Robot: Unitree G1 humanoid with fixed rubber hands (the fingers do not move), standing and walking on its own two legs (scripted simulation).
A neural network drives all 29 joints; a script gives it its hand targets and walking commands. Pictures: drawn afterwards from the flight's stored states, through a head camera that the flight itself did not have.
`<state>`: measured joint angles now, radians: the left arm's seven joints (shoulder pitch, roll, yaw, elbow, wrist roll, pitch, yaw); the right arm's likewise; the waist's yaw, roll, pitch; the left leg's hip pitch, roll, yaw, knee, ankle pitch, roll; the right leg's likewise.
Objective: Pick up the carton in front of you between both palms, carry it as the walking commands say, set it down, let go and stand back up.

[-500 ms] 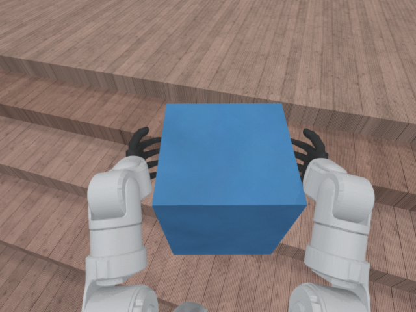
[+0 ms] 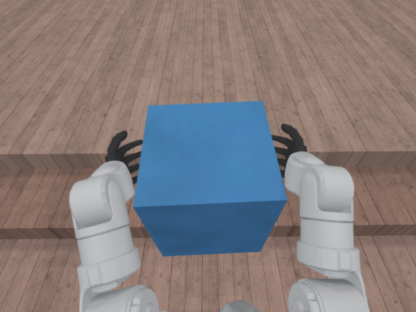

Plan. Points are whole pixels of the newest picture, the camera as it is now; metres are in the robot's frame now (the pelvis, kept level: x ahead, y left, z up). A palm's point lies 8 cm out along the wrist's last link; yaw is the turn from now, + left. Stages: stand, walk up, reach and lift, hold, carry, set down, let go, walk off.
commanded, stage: carry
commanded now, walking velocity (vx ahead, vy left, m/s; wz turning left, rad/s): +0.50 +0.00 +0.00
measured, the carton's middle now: (208, 184) +0.36 -0.04 +0.05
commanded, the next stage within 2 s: none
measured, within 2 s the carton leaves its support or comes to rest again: neither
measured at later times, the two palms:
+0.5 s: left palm (107, 27) +0.63 +0.12 +0.25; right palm (246, 14) +0.67 -0.18 +0.24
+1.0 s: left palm out of the picture +1.00 +0.07 +0.37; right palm out of the picture +0.96 -0.23 +0.37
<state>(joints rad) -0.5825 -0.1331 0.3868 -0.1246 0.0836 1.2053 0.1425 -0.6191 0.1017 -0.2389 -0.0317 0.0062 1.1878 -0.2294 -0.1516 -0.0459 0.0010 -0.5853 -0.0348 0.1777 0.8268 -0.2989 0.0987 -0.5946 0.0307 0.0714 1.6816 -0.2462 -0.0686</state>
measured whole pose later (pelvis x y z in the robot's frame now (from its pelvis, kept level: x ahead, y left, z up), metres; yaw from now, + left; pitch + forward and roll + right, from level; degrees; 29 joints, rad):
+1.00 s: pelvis +0.64 -0.04 +0.23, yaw +0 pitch +3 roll +3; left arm -0.58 -0.14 0.40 -0.17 0.09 1.21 0.14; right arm -0.63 0.09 -0.23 -0.06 0.03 1.20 -0.24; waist -0.17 -0.03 0.00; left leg -0.50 -0.05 0.16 0.76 -0.32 0.09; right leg -0.70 0.07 0.05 1.79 -0.32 -0.09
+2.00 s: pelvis +1.24 -0.09 +0.38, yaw +0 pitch +5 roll -1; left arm -0.57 -0.11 0.33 0.02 0.07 1.21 0.16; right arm -0.55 0.13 -0.31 0.03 -0.07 1.19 -0.16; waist -0.03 -0.02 -0.10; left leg -0.37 0.02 0.14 0.48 -0.20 0.06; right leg -0.52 -0.02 -0.04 1.11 -0.35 -0.01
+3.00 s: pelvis +1.84 -0.08 +0.40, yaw -1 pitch +4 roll -1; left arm 0.01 -0.13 0.04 -0.51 0.07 1.20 0.12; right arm 0.02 0.13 -0.05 -0.50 -0.04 1.19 -0.13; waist -0.04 -0.01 -0.14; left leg -0.17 0.04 0.21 0.31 -0.21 0.04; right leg -0.59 -0.10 -0.11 0.75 -0.19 0.02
